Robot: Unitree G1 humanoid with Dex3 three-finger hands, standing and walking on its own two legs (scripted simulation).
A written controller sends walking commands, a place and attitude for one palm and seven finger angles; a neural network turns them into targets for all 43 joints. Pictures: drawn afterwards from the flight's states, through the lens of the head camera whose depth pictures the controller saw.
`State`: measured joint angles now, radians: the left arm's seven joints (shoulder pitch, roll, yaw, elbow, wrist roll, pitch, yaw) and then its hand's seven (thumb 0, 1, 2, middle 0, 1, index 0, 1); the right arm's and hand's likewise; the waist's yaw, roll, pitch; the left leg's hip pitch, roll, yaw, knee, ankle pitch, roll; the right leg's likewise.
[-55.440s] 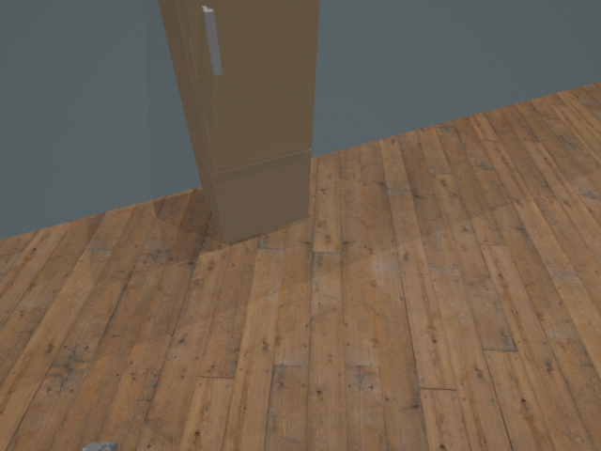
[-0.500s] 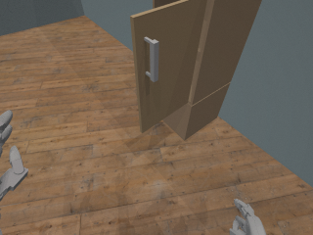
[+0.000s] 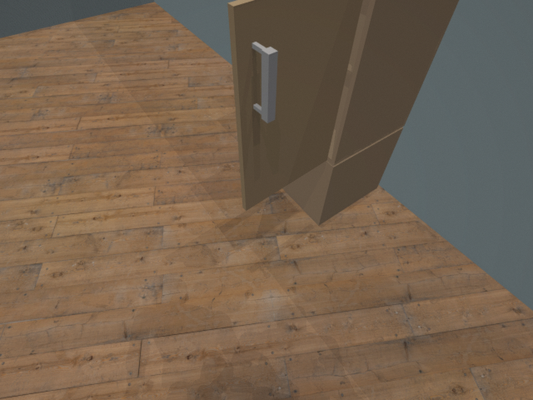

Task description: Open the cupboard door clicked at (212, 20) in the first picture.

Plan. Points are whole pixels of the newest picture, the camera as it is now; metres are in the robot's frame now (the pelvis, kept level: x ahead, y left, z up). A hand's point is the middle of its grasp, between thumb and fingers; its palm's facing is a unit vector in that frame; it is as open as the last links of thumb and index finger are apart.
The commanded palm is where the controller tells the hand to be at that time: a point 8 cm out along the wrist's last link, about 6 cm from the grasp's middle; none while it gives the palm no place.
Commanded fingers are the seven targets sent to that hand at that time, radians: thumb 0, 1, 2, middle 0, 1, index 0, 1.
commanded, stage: let the arm hang, fingers relaxed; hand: left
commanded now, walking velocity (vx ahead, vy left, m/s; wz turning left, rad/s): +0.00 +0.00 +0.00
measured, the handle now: (262, 83) +0.69 +0.05 +0.09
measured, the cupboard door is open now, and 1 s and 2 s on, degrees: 93 93 93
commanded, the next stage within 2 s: look to check the result in 0.62 s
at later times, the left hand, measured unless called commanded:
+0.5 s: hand out of the picture +0.10 +0.22 -0.15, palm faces -0.01 -0.95 -0.31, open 7.3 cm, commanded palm none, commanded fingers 0.00 0.90 0.90 -0.20 -0.30 -0.20 -0.30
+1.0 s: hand out of the picture +0.12 +0.23 -0.15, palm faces -0.03 -0.93 -0.35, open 7.3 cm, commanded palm none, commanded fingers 0.00 0.90 0.90 -0.20 -0.30 -0.20 -0.30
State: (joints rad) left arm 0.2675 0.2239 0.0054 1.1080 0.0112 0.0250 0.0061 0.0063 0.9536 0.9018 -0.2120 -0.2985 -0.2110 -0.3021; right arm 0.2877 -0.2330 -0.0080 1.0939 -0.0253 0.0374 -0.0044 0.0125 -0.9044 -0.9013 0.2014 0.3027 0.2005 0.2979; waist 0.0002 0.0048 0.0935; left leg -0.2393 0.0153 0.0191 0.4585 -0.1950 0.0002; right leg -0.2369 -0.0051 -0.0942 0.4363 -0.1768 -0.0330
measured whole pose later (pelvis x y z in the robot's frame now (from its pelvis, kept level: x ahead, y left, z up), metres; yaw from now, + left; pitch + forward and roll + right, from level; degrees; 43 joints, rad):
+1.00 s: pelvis +0.05 -0.02 +0.01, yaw -1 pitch -1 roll +0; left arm 0.10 0.31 0.01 1.15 0.01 -0.01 0.01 0.01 0.91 0.90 -0.21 -0.30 -0.21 -0.30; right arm 0.12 -0.33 -0.01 1.12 -0.02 0.01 0.00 0.01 -0.90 -0.90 0.20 0.30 0.20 0.30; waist -0.01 0.04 0.07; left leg -0.10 0.03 0.03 0.30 -0.19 -0.03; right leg -0.12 0.02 -0.09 0.32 -0.19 -0.05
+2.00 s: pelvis +0.06 -0.02 +0.01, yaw -2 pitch -1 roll +0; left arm 0.11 0.30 0.01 1.14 0.01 -0.02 0.01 0.01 0.91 0.90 -0.21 -0.30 -0.21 -0.30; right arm 0.14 -0.31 -0.01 1.13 -0.02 0.01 -0.01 0.01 -0.90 -0.90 0.20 0.30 0.20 0.30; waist -0.01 0.02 0.06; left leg -0.06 0.04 0.04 0.28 -0.19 -0.03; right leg -0.09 0.03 -0.07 0.30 -0.19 -0.05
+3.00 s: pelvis +0.05 -0.01 +0.00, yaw -5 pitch -1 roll +0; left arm 0.14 0.28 0.02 1.10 0.01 0.03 0.02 0.01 0.91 0.90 -0.21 -0.30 -0.21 -0.30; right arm 0.13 -0.28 -0.02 1.08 -0.02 0.02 -0.03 0.01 -0.90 -0.90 0.20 0.30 0.20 0.30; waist 0.01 0.02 0.07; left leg -0.11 0.05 0.10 0.38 -0.25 -0.02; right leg -0.16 0.03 -0.01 0.40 -0.22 -0.04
